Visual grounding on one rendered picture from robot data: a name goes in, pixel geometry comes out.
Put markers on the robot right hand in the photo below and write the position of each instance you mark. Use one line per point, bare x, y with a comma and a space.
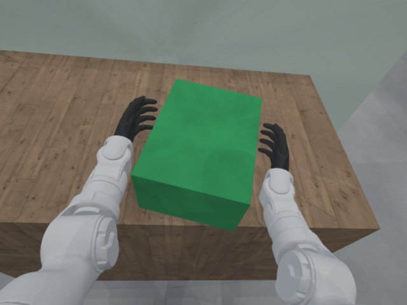
279, 156

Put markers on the robot left hand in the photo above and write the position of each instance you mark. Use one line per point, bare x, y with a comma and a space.
128, 125

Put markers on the pedestal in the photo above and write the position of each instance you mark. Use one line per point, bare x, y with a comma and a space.
56, 112

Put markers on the robot right forearm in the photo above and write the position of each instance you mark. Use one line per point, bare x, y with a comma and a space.
285, 224

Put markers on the right robot upper arm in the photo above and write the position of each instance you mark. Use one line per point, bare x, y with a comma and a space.
308, 278

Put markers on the robot left forearm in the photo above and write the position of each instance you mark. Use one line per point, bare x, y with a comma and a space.
105, 187

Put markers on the left robot upper arm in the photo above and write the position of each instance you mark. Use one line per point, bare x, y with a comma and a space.
76, 250

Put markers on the carton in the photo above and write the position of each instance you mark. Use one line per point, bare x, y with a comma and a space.
198, 161

